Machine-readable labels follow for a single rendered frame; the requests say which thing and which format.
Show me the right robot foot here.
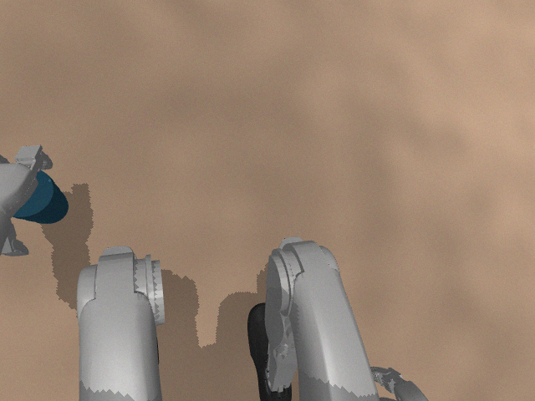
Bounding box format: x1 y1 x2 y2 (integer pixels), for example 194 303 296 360
247 303 292 401

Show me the right robot hand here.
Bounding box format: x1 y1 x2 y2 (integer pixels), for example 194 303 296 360
371 367 429 401

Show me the cup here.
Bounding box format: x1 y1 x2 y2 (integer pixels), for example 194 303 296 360
13 170 69 224

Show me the left robot hand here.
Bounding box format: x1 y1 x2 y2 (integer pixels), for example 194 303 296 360
0 145 53 256

